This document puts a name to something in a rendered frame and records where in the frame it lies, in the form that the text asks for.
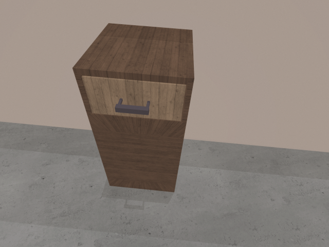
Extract cabinet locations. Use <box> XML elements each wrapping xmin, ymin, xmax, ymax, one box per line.
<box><xmin>73</xmin><ymin>23</ymin><xmax>194</xmax><ymax>192</ymax></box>

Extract handle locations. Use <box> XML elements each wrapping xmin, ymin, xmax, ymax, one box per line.
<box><xmin>115</xmin><ymin>98</ymin><xmax>150</xmax><ymax>115</ymax></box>

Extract drawer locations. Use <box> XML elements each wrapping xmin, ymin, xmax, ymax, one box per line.
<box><xmin>82</xmin><ymin>76</ymin><xmax>186</xmax><ymax>121</ymax></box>

